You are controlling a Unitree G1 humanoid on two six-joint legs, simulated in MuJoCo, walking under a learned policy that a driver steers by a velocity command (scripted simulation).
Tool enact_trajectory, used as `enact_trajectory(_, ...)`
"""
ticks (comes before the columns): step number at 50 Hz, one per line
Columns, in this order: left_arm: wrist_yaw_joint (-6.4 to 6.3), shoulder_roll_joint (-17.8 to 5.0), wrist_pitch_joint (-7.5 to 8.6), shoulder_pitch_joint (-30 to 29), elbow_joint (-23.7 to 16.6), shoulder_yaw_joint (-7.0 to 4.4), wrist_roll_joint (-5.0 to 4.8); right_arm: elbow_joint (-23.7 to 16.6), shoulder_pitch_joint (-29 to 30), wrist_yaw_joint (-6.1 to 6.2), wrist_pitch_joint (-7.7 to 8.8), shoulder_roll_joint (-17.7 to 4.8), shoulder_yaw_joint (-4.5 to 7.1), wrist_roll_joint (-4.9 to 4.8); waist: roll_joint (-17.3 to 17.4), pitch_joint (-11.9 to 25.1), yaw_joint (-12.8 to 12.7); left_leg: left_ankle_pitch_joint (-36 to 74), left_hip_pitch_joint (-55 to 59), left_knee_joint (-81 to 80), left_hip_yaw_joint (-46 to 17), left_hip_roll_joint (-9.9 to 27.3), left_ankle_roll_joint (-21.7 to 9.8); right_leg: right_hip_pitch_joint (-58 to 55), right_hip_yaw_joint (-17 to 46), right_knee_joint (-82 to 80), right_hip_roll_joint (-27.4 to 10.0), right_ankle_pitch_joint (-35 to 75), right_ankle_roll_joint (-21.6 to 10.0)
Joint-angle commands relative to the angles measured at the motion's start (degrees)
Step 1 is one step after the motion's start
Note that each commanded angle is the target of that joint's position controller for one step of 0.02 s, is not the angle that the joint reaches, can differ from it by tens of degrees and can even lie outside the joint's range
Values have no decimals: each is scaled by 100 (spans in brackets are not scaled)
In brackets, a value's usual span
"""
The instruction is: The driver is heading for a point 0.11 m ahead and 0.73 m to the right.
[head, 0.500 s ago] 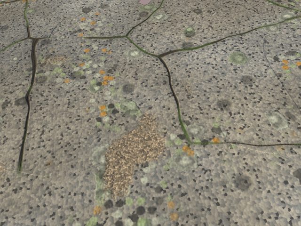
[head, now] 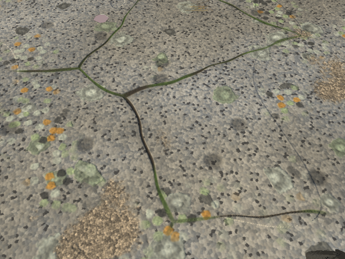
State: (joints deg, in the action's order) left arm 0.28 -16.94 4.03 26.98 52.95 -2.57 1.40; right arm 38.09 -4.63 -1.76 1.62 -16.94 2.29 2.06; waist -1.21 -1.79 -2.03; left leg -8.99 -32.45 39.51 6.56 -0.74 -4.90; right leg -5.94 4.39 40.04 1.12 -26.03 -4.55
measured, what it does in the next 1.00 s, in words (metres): walks ahead, turning right: right foot, then left foot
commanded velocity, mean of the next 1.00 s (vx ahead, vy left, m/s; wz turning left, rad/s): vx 0.89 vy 0.00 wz -0.80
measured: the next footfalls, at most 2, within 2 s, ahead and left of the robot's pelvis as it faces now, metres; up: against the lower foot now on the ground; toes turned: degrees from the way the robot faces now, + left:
right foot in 0.46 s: +0.59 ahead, -0.11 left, +0.00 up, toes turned -18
left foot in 0.86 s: +1.05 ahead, -0.15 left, +0.00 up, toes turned -42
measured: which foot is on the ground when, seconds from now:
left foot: down 0.00-0.46, up 0.48-0.84, down 0.86-1.00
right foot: up 0.00-0.44, down 0.46-0.84, up 0.86-1.00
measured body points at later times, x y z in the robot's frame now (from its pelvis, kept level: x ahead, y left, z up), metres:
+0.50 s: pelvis +0.46 -0.06 -0.01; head +0.49 -0.06 +0.44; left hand +0.67 +0.15 -0.12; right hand +0.39 -0.31 -0.14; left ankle +0.21 +0.12 -0.57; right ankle +0.55 -0.10 -0.70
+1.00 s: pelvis +0.88 -0.19 +0.02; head +0.91 -0.22 +0.47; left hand +1.16 -0.04 -0.09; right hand +0.80 -0.48 -0.08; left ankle +1.02 -0.13 -0.70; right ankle +0.74 -0.20 -0.59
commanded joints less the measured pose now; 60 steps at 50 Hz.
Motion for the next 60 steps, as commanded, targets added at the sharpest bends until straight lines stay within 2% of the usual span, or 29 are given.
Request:
enact_trajectory(1, 51, -413, 263, -481, -750, -42, -98, 368, -1834, 61, 61, -1249, 451, 79, 1399, 1145, 758, -4552, 4612, -2763, -5345, 2064, -818, 4785, 715, 4600, 378, 648, -366)
enact_trajectory(2, 55, -568, 248, -706, -726, -46, -80, 316, -1508, 63, 99, -836, 386, 47, 461, 690, 608, -3804, 3814, -2640, -4310, 2122, -784, 4668, 429, 4466, -78, 1123, -374)
enact_trajectory(3, 89, -479, 211, -894, -733, -9, -32, 391, -1357, 69, 157, -568, 309, 77, 34, 374, 438, -3047, 3048, -2726, -3539, 1894, -639, 4407, 325, 3993, -348, 1335, -373)
enact_trajectory(5, 193, -215, 24, -857, -751, 62, 81, 627, -1329, 75, 287, -283, 173, 75, 369, 81, 112, -2511, 2137, -3010, -2481, 1589, -338, 3994, 363, 3557, -564, 1404, -251)
enact_trajectory(8, 326, -56, -185, -1341, -892, 118, 32, 898, -1553, 26, 486, -348, 178, -45, 355, -528, 46, -1569, 1898, -3513, -1400, 1552, -181, 4674, 308, 3337, -698, 1844, -130)
enact_trajectory(14, 486, 10, -132, -2906, -1435, 220, -19, 1176, -2025, 96, 639, -268, 84, -111, 135, -970, 276, 1664, 2361, -3911, 778, 1040, 215, 4717, -909, 878, -518, 3285, -266)
enact_trajectory(16, 521, 96, -105, -3159, -1504, 257, -4, 1290, -2249, 184, 635, -422, 88, -150, 190, -872, 325, 3189, 2963, -3890, 996, 1123, 288, 4318, -1322, 178, -279, 3518, -439)
enact_trajectory(18, 473, -65, -96, -2740, -1369, 217, -41, 1225, -2194, 290, 554, -756, 134, -128, 547, -432, 47, 6286, 3868, -2976, 1145, 1264, 396, 3942, -1626, 14, 146, 3192, -590)
enact_trajectory(20, 359, -446, -85, -1523, -1037, 73, -99, 1133, -1953, 406, 297, -1086, 236, -26, 897, 363, -634, 7664, 4246, -1233, 1079, 1417, 382, 2730, -1625, -34, 570, 2423, -742)
enact_trajectory(22, 164, -980, -121, 731, -376, -276, -108, 942, -1416, 391, 119, -1200, 302, 89, 756, 1321, -1572, 6413, 3137, 2104, 910, 1389, 229, 181, -967, -501, 634, 1670, -1032)
enact_trajectory(23, 28, -1265, -220, 264, -397, -428, -148, 743, -1241, 238, 191, -615, 180, 92, -530, 782, -971, 503, 1283, 3987, 714, 468, 359, -370, 387, -513, -73, 1138, -1208)
enact_trajectory(24, 57, -1877, -318, -217, -649, -560, 74, 93, -1498, 172, 301, -296, 81, -140, -1467, 1423, -277, -2081, -1226, 5837, -212, -348, 699, -1930, 3724, -1411, -1342, 1004, -2561)
enact_trajectory(25, 27, -1670, -304, -72, -689, -588, 38, -30, -1016, 203, 453, -438, 5, -91, -123, 1578, -496, -1569, -1654, 5579, -1077, 11, 539, -1888, 4296, -2204, -1424, 752, -2429)
enact_trajectory(27, -56, -1108, -193, -295, -452, -481, -17, -45, -629, 205, 543, -426, -55, -12, 798, 301, -21, -1203, -1264, 4204, -1133, 517, 505, -82, 3298, -2598, -1051, 1194, -1848)
enact_trajectory(30, -92, -746, 35, -707, -570, -283, -121, -35, -744, 154, 195, -372, -119, 259, 633, -68, 491, -1443, -405, 3208, -1059, 840, 805, 1651, 2284, -2655, -421, 1982, -1665)
enact_trajectory(32, -57, -923, 126, -732, -641, -315, -105, -328, -88, 87, 120, -309, -184, 246, 534, -336, 384, -1094, -95, 2102, -760, 881, 945, 2492, 1958, -2979, -103, 1985, -1606)
enact_trajectory(36, 46, -1041, 137, -318, -533, -413, -135, -734, 874, 55, 190, -200, -283, 37, 127, -422, -169, 1165, 546, 15, -495, 473, 832, 2447, 1727, -2885, 140, 3723, -1124)
enact_trajectory(39, 21, -1133, 34, -16, -377, -467, -192, -766, 678, 154, 275, -354, -239, 34, 0, -11, -274, 1418, 1396, -903, -451, -104, 592, 1694, 1686, -1862, 237, 5683, -586)
enact_trajectory(41, -21, -1376, 46, -359, -458, -534, -172, -498, -460, 305, 339, -812, -52, 0, -205, 651, 390, 1589, 2892, -1236, -711, -217, 519, 1732, 1851, -194, 396, 6010, -157)
enact_trajectory(42, -67, -483, -4, -557, -659, -294, -482, -486, -1093, 370, 533, -988, 159, -359, 314, 1457, 997, 2265, 4601, -1274, -1425, 442, 371, 2487, 1928, 1272, 503, 3923, 240)
enact_trajectory(43, -113, 104, -72, -591, -861, -62, -155, -211, -2030, 390, 531, -1090, 113, -275, 1124, 2246, 1101, 4568, 5971, -177, -2322, 1861, 205, 3519, 1209, 2986, 965, -1256, 404)
enact_trajectory(44, -110, -228, -79, 473, -999, -86, -249, -351, -2165, 305, 443, -1147, 111, -26, 2066, 3163, 606, 4975, 6547, -352, -4037, 3037, -434, 4154, 1063, 4459, 832, -1714, 514)
enact_trajectory(45, -103, -660, -116, 511, -1187, -146, -467, -350, -1647, 305, 338, -1270, 274, -148, 2192, 3091, 442, 1617, 6122, -1094, -4877, 3241, -925, 4711, 800, 5085, 174, -709, 621)
enact_trajectory(46, -148, -1125, -184, -521, -1044, -281, 14, -363, -1287, 329, 217, -800, 199, 158, 370, 2144, 650, -601, 4643, -1679, -4183, 2811, -675, 4772, 51, 4498, 105, 250, 311)
enact_trajectory(47, -28, -951, -241, -970, -1182, -283, 97, -303, -1019, 317, 157, -557, 107, 215, 222, 1143, 508, -1630, 3616, -2128, -3366, 2291, -398, 4708, -13, 4124, -71, 549, 274)
enact_trajectory(50, 331, -298, -441, -1368, -1496, -156, 75, 130, -1163, 234, 269, -565, 128, -20, 708, 178, 248, -1356, 2134, -2798, -1989, 1988, -181, 4458, -15, 3557, -562, 778, 123)
enact_trajectory(52, 396, -172, -478, -1727, -1751, -103, 97, 293, -1237, 160, 399, -462, 153, -109, 674, 164, 192, -878, 2322, -2989, -1488, 1999, -179, 4825, -33, 3407, -677, 1144, 44)
enact_trajectory(56, 459, -192, -467, -2422, -2107, -32, 63, 560, -1406, 147, 480, -429, 177, -72, 610, -106, 143, -181, 2495, -3187, -242, 1839, -9, 5126, -186, 2467, -773, 2210, -14)
enact_trajectory(60, 599, -226, -460, -3284, -2339, 34, 58, 808, -1898, 203, 443, -681, 246, -28, 462, -560, 395, 235, 2972, -3490, 642, 1680, 165, 4913, -851, 1126, -633, 2471, -241)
